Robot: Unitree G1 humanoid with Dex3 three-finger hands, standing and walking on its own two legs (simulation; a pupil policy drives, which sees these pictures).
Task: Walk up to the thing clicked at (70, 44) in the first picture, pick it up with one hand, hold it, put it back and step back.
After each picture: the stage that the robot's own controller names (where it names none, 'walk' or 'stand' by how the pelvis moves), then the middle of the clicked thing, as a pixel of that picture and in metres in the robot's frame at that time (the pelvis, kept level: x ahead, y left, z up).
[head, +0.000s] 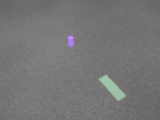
stand; (71, 41) +1.44 +0.18 -0.72
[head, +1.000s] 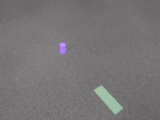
walk; (62, 48) +1.30 +0.19 -0.72
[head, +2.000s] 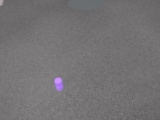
walk; (58, 84) +0.79 +0.23 -0.70
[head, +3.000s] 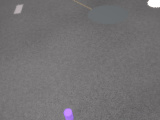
walk; (68, 115) +0.51 +0.19 -0.70
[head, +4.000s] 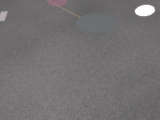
stand; out of the picture +0.38 +0.19 -0.71
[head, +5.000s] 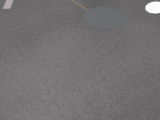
stand; out of the picture +0.36 +0.17 -0.71
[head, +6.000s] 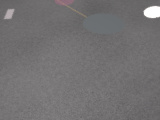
stand; out of the picture +0.34 +0.18 -0.73
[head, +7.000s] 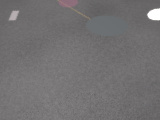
stand; out of the picture +0.34 +0.18 -0.73
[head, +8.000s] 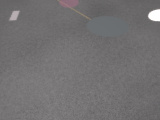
stand; out of the picture +0.34 +0.17 -0.73
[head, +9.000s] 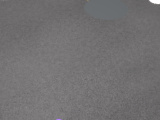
go down; out of the picture +0.36 +0.17 -0.71
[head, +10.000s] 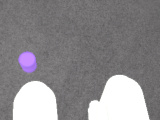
go down; (28, 62) +0.44 +0.19 -0.29
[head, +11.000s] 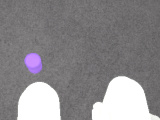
close in; (34, 63) +0.44 +0.18 -0.30
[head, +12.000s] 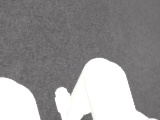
close in; out of the picture +0.44 +0.22 -0.23
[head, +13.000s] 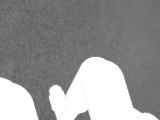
close; out of the picture +0.43 +0.23 -0.23
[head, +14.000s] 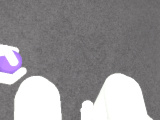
lift; (8, 64) +0.37 +0.24 -0.14
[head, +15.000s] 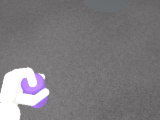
hold; (35, 91) +0.32 +0.17 +0.01
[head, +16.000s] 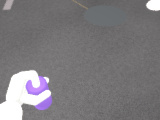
hold; (40, 93) +0.32 +0.17 +0.00
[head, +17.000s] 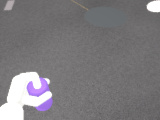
hold; (40, 94) +0.32 +0.17 -0.01
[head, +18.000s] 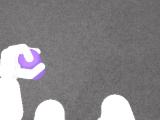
crouch; (32, 65) +0.41 +0.17 -0.09
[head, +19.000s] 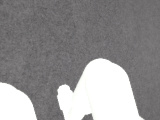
lower; out of the picture +0.45 +0.24 -0.23
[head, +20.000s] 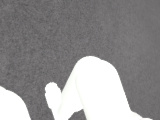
lower; out of the picture +0.46 +0.26 -0.24
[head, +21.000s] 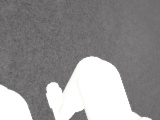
lower; out of the picture +0.46 +0.25 -0.24
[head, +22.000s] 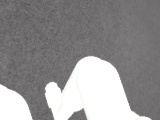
lower; out of the picture +0.46 +0.25 -0.25
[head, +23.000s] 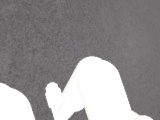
loosen; out of the picture +0.45 +0.23 -0.25
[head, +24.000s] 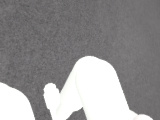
withdraw; out of the picture +0.45 +0.22 -0.25
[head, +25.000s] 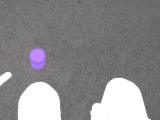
walk; (37, 59) +0.47 +0.17 -0.30
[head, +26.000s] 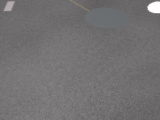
stand; out of the picture +0.38 +0.13 -0.65
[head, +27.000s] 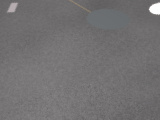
stand; out of the picture +0.39 +0.15 -0.67
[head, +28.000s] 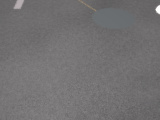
stand; out of the picture +0.39 +0.14 -0.68
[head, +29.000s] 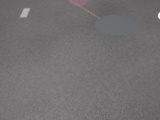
walk; out of the picture +0.40 +0.14 -0.72
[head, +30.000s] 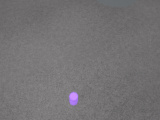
walk; (73, 98) +0.52 +0.08 -0.69
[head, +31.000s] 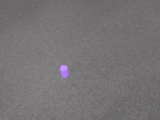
walk; (64, 71) +0.79 +0.21 -0.69
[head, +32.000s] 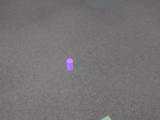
stand; (70, 64) +1.05 +0.16 -0.70
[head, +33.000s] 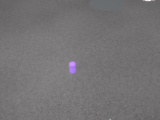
stand; (72, 67) +1.04 +0.14 -0.72
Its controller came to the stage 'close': yes
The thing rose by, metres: 0.72
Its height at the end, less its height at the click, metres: +0.00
